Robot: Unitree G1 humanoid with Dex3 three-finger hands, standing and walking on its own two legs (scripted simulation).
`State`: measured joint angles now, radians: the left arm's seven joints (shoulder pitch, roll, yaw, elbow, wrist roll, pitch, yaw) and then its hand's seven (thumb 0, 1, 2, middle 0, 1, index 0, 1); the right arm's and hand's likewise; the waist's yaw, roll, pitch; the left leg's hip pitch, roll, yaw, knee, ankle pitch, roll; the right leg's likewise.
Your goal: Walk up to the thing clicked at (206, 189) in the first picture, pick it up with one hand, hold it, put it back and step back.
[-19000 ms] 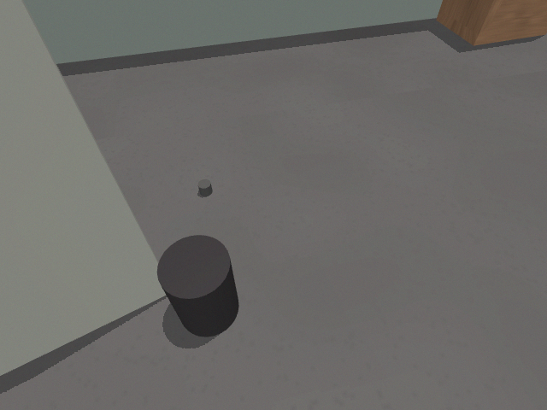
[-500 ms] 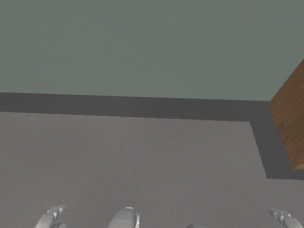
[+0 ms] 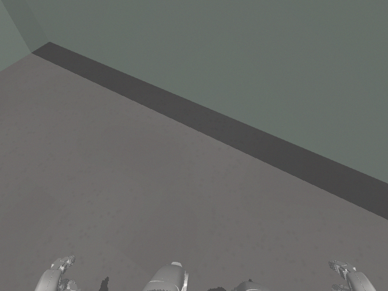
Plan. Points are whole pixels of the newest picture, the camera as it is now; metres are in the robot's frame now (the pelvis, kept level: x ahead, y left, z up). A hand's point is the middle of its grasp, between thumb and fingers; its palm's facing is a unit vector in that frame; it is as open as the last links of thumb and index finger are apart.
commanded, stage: walk up
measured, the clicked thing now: out of the picture +0.38 +1.53 -0.73
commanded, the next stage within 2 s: none
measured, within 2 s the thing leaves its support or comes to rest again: neither
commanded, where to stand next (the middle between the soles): +0.09 +0.06 m, yaw +69 degrees
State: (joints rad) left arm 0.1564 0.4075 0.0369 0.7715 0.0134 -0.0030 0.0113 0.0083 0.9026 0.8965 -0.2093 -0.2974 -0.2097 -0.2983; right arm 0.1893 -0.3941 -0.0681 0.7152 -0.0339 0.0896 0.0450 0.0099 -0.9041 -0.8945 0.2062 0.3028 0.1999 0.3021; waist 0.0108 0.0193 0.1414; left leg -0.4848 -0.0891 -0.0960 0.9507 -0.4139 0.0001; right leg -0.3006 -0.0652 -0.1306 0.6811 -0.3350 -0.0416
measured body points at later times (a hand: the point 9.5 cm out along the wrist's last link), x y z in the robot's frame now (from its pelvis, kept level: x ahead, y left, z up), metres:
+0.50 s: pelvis +0.00 +0.05 +0.00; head +0.00 +0.10 +0.45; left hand -0.08 +0.38 -0.13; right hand +0.23 -0.21 -0.07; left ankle -0.02 +0.15 -0.72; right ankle +0.06 -0.08 -0.67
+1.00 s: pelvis +0.03 +0.02 +0.00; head +0.07 +0.05 +0.44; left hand -0.13 +0.31 -0.09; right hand +0.35 -0.11 -0.10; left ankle -0.06 +0.13 -0.68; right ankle +0.14 -0.05 -0.72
